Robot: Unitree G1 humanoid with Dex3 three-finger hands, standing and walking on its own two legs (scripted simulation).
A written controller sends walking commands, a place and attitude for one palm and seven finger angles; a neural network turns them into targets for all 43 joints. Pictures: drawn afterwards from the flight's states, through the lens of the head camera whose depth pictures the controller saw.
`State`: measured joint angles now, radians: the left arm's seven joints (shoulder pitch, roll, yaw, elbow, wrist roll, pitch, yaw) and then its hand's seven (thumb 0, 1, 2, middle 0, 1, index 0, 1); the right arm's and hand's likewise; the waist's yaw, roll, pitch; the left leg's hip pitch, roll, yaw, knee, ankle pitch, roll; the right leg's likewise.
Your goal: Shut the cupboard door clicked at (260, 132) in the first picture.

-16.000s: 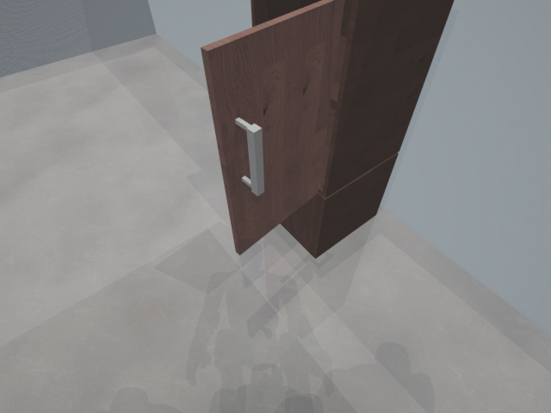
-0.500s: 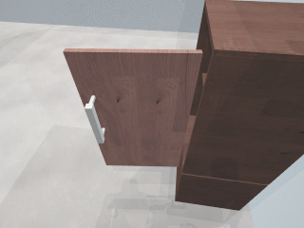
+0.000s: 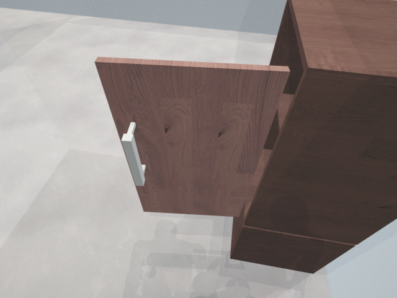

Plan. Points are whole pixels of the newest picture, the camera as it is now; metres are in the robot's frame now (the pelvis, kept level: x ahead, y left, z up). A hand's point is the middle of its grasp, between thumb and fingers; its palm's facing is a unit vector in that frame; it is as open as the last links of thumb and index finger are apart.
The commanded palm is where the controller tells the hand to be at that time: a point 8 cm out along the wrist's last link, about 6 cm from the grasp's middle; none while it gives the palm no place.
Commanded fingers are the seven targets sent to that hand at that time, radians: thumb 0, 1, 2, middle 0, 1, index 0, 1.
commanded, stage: look again from close up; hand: left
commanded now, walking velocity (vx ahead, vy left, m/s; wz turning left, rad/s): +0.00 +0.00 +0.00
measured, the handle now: (136, 156) +0.42 +0.18 +0.02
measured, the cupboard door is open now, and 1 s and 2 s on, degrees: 97 97 97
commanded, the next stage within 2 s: raise the hand and make a fist in 0.64 s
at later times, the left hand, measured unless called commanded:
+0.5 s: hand out of the picture +0.01 +0.18 -0.18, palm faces +0.01 -0.98 -0.21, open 7.3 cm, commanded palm none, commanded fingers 0.00 0.90 0.90 -0.20 -0.30 -0.20 -0.30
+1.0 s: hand (121, 259) +0.19 +0.16 -0.01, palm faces +0.12 -0.99 -0.05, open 6.9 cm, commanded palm +0.10 +0.22 -0.06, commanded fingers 0.00 0.90 0.90 -0.44 -0.56 -0.44 -0.56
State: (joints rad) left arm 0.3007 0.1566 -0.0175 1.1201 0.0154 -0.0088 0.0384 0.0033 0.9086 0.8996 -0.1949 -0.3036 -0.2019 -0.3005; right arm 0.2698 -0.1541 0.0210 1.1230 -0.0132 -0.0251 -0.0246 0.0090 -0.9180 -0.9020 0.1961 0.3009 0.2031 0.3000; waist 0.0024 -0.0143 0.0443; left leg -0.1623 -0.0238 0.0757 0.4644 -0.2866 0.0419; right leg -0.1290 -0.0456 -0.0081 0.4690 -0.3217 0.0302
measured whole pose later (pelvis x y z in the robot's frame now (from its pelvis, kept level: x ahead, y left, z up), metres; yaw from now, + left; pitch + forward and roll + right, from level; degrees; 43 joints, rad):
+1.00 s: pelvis -0.04 -0.03 -0.04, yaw +2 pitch +9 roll +1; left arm 0.30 0.19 0.18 0.23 -0.22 -0.49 -0.18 0.01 0.91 0.90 -0.27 -0.39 -0.28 -0.39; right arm 0.24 -0.24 -0.05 0.73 -0.01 -0.31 0.01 0.01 -0.91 -0.90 0.20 0.30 0.21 0.30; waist -0.04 -0.01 -0.12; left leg -0.61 0.00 0.02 0.85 -0.37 -0.01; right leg -0.59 -0.02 -0.03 0.90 -0.46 -0.02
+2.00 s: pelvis -0.05 -0.01 -0.07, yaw +3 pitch +10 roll -3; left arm 0.40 0.26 0.14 -0.12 -0.27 -0.29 -0.26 0.02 0.90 0.90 -1.17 -1.37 -1.18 -1.37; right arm 0.24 -0.23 0.04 0.46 0.03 -0.21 -0.05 0.01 -0.91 -0.90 0.20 0.30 0.21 0.30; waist 0.02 0.04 -0.12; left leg -0.77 0.01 -0.02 1.06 -0.47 0.03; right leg -0.68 -0.01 -0.07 1.00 -0.49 0.01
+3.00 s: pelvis -0.05 -0.03 -0.06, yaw +3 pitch +9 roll -2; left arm 0.22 0.25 0.15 0.04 -0.28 -0.27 -0.27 0.02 0.90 0.90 -1.30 -1.50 -1.30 -1.50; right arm 0.26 -0.25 0.04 0.55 0.04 -0.24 -0.06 0.02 -0.91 -0.90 0.20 0.30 0.21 0.30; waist 0.00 0.05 -0.10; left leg -0.70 0.01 -0.03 0.99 -0.44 0.00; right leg -0.63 0.00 -0.08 0.96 -0.48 -0.02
